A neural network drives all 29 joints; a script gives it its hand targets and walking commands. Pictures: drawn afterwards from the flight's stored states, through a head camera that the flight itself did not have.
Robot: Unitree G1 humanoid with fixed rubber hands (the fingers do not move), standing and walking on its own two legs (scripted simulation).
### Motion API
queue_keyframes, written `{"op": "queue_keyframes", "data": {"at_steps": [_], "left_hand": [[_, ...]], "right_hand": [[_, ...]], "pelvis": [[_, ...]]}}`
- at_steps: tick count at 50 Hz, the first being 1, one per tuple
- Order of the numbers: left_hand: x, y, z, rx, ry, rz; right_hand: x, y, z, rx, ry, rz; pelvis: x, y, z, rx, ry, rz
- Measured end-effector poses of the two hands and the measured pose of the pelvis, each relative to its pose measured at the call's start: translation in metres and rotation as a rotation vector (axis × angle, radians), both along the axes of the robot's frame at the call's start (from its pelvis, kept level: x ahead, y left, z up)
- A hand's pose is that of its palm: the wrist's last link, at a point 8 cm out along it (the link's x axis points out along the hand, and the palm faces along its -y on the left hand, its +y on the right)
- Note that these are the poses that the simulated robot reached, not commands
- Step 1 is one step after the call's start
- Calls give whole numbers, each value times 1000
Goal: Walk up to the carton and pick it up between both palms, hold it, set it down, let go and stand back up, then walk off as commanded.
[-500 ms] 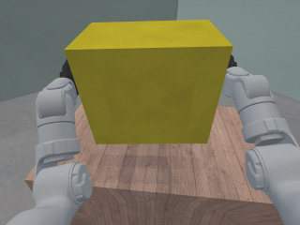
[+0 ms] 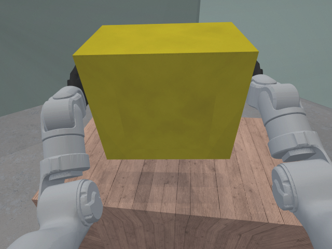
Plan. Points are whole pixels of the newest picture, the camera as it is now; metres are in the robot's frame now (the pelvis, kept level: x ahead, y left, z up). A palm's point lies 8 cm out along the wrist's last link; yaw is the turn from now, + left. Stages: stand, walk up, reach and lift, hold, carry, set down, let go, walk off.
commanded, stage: hold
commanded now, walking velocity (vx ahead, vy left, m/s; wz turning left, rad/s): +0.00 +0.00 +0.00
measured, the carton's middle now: (167, 93) +0.39 +0.01 +0.26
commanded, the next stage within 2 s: none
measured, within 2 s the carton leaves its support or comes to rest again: neither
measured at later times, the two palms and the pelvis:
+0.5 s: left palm (80, 97) +0.36 +0.20 +0.27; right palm (255, 86) +0.36 -0.19 +0.28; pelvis +0.00 +0.00 +0.00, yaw +0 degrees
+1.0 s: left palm (79, 92) +0.36 +0.20 +0.28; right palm (255, 82) +0.37 -0.19 +0.29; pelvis +0.00 +0.00 +0.00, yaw +1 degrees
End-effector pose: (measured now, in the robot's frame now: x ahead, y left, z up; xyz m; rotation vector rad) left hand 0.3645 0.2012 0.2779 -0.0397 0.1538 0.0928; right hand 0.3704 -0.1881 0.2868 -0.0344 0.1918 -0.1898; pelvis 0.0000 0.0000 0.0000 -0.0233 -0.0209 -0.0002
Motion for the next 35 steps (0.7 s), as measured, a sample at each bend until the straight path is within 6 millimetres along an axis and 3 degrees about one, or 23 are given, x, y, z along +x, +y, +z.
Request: {"op": "queue_keyframes", "data": {"at_steps": [13, 22, 35], "left_hand": [[5, -1, -6, -4, 3, -10], [-2, -3, -9, -6, -7, -9], [-4, -1, 2, 2, -16, -4]], "right_hand": [[2, -1, -1, -7, 5, -8], [-5, -3, -3, 4, -5, -10], [-5, -1, 4, 0, -14, -3]], "pelvis": [[6, 0, 1, -4, -5, 14], [5, 3, 0, -6, -18, 9], [-1, 1, 0, -1, 0, 7]]}}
